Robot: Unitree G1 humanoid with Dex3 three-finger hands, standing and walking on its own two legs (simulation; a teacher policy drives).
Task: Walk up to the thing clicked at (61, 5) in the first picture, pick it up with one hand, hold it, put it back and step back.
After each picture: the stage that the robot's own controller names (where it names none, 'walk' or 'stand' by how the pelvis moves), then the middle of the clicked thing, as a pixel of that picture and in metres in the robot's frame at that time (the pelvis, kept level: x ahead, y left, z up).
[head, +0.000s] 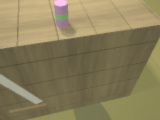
stand; (61, 13) +0.74 +0.09 +0.05
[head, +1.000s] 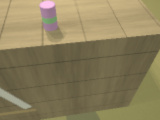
walk; (49, 16) +0.67 +0.15 +0.08
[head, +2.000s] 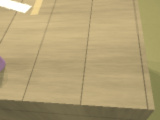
walk; out of the picture +0.42 +0.36 +0.08
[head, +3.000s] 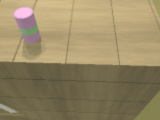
stand; (27, 25) +0.54 +0.21 +0.09
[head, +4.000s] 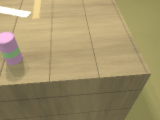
stand; (9, 49) +0.50 +0.28 +0.06
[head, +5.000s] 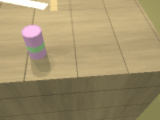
stand; (34, 43) +0.49 +0.18 +0.06
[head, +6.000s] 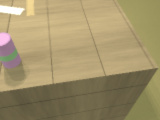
stand; (6, 51) +0.47 +0.25 +0.07
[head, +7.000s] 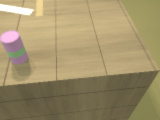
stand; (15, 48) +0.49 +0.26 +0.06
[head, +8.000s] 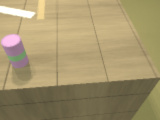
stand; (15, 51) +0.48 +0.25 +0.05
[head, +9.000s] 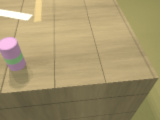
stand; (12, 54) +0.47 +0.26 +0.05
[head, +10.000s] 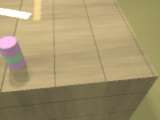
stand; (12, 53) +0.47 +0.26 +0.05
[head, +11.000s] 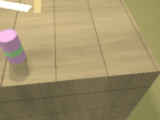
rise first; (12, 47) +0.48 +0.26 +0.06
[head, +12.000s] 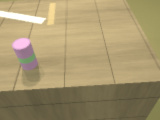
go down; (25, 54) +0.47 +0.25 +0.06
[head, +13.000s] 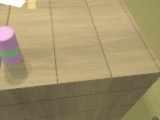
go down; (8, 46) +0.47 +0.23 +0.08
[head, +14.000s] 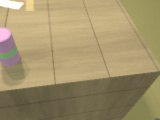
approach; (5, 47) +0.46 +0.23 +0.08
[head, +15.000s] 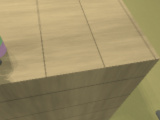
close in; out of the picture +0.46 +0.25 +0.11
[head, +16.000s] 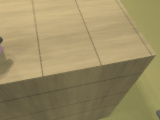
lift; out of the picture +0.47 +0.26 +0.11
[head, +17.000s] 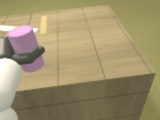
lift; (27, 49) +0.35 +0.15 +0.23
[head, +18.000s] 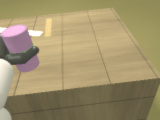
hold; (21, 49) +0.35 +0.17 +0.24
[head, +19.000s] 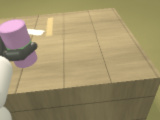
hold; (19, 44) +0.34 +0.18 +0.26
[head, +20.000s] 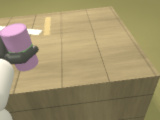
hold; (20, 48) +0.35 +0.17 +0.24
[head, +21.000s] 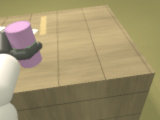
hold; (24, 45) +0.36 +0.16 +0.24
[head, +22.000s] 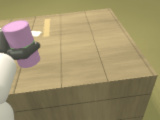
crouch; (23, 44) +0.35 +0.17 +0.25
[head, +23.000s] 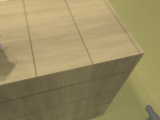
lower; out of the picture +0.49 +0.24 +0.11
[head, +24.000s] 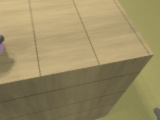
lower; out of the picture +0.48 +0.24 +0.11
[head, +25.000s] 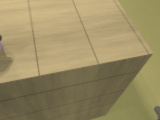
lower; out of the picture +0.48 +0.25 +0.11
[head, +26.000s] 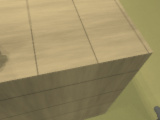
lower; out of the picture +0.48 +0.26 +0.11
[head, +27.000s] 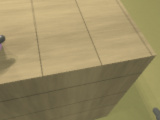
open; out of the picture +0.48 +0.25 +0.11
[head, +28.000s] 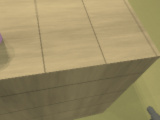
sink last; out of the picture +0.48 +0.25 +0.11
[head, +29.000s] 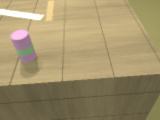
sink last; (24, 46) +0.50 +0.26 +0.10
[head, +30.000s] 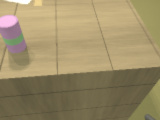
stand; (12, 35) +0.49 +0.25 +0.11
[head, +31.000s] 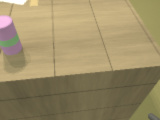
stand; (7, 36) +0.48 +0.25 +0.13
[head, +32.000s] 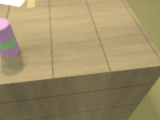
stand; (4, 38) +0.48 +0.25 +0.12
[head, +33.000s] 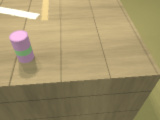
stand; (22, 47) +0.51 +0.24 +0.06
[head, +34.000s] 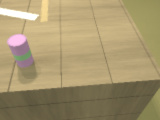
stand; (21, 51) +0.49 +0.24 +0.05
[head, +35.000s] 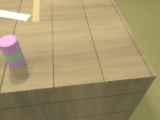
stand; (12, 52) +0.48 +0.27 +0.05
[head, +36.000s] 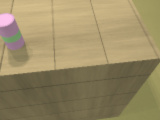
walk; (10, 32) +0.52 +0.25 +0.07
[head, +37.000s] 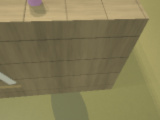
walk; out of the picture +0.77 +0.22 +0.07
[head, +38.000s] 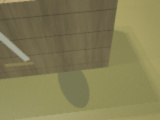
stand; out of the picture +1.16 +0.31 +0.07
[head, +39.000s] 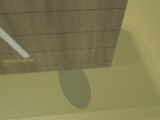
stand; out of the picture +1.11 +0.22 +0.07
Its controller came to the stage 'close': yes
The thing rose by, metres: 0.21
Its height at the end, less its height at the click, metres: +0.00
